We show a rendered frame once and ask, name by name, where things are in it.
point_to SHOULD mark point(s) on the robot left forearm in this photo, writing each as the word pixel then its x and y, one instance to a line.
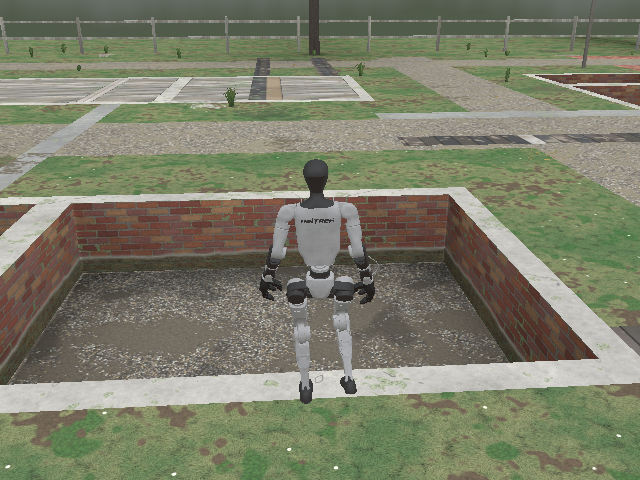
pixel 270 267

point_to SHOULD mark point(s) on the robot left upper arm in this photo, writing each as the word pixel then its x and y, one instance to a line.
pixel 285 214

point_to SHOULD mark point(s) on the robot left hand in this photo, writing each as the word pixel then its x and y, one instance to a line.
pixel 264 286

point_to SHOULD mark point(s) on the robot right foot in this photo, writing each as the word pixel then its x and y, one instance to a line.
pixel 349 386

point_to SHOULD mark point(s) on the robot right upper arm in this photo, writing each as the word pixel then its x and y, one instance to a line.
pixel 349 212

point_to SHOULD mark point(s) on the robot right forearm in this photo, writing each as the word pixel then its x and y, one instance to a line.
pixel 363 267

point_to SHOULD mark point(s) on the robot torso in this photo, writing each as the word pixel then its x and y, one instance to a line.
pixel 318 238

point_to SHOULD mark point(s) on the robot right hand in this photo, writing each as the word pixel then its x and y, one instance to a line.
pixel 369 289

